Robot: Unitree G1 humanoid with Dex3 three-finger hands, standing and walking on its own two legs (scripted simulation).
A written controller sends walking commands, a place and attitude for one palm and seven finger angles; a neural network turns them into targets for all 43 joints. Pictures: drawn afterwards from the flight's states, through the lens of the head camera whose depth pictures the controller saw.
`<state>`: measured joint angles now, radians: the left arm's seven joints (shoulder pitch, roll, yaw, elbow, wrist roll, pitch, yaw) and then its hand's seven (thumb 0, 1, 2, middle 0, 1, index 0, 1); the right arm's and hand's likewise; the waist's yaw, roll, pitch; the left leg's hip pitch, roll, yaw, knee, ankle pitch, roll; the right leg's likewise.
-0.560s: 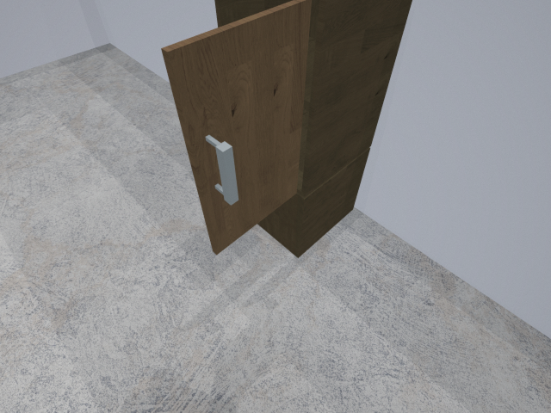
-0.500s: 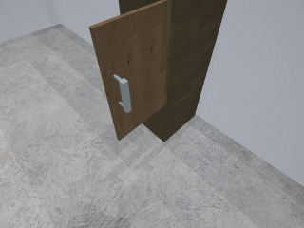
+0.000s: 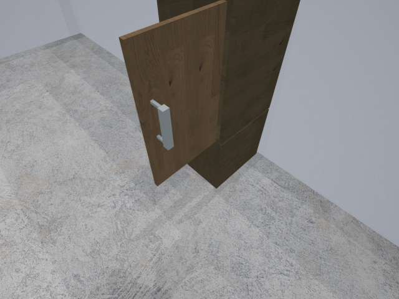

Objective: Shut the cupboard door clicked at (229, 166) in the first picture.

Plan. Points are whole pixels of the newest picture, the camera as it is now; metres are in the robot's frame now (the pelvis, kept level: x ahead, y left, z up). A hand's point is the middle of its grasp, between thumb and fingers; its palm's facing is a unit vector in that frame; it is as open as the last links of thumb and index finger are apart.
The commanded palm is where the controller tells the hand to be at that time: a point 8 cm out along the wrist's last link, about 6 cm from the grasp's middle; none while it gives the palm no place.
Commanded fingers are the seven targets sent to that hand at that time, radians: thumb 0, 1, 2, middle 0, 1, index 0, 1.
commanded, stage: look at it before walking up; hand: left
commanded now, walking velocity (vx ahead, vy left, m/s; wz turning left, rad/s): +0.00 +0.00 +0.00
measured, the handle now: (161, 125) +0.59 +0.15 -0.03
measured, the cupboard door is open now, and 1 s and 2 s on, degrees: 91 91 91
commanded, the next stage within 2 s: walk to a spot facing it in 0.28 s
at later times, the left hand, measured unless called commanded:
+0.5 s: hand out of the picture +0.06 +0.23 -0.16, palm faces -0.02 -0.95 -0.32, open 7.4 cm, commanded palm none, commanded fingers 0.00 0.90 0.90 -0.20 -0.30 -0.20 -0.30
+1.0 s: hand out of the picture +0.04 +0.16 -0.17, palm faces -0.20 -0.94 -0.28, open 7.4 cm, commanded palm none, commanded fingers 0.00 0.90 0.90 -0.20 -0.30 -0.20 -0.30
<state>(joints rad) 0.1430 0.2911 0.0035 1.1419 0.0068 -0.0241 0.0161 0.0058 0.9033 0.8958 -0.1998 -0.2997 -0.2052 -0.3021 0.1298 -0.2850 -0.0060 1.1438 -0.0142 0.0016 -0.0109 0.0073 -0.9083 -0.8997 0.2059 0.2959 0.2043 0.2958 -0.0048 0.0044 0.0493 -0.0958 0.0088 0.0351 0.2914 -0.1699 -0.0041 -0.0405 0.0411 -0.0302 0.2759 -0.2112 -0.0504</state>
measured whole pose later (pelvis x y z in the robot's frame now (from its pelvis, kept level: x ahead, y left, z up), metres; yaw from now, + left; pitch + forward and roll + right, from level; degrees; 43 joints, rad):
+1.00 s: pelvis -0.04 -0.03 -0.01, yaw -16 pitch -1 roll +2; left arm 0.24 0.20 0.07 0.96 0.02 0.04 0.01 0.00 0.90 0.90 -0.20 -0.30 -0.20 -0.30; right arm 0.11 -0.22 -0.07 0.98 -0.01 0.07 -0.03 0.01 -0.91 -0.90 0.20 0.30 0.20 0.30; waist 0.03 0.00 0.14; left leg -0.47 0.04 0.01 1.09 -0.44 -0.06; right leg -0.28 0.07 0.08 0.55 -0.25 -0.07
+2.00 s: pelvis +0.00 -0.04 +0.00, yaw -54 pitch +1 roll -2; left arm 0.13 0.24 0.08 0.91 0.03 0.04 -0.07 0.01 0.91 0.90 -0.19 -0.30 -0.20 -0.30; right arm 0.40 -0.19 -0.02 0.98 -0.04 -0.05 -0.01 0.01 -0.91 -0.90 0.20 0.30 0.20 0.30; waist -0.02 -0.02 0.05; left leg -0.14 0.13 0.21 0.39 -0.26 -0.02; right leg -0.57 -0.06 -0.05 0.98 -0.24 0.01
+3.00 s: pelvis +0.12 -0.43 -0.01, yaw -67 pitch +1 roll +0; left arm 0.27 0.17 0.06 1.05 0.02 -0.07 0.00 0.00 0.93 0.90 -0.20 -0.30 -0.20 -0.30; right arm 0.26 -0.17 -0.06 1.06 -0.03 -0.01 0.02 0.01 -0.92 -0.90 0.20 0.30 0.20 0.29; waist -0.01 -0.01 0.05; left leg -0.47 0.12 0.10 0.89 -0.33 -0.03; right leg -0.17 0.00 -0.12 0.41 -0.26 -0.05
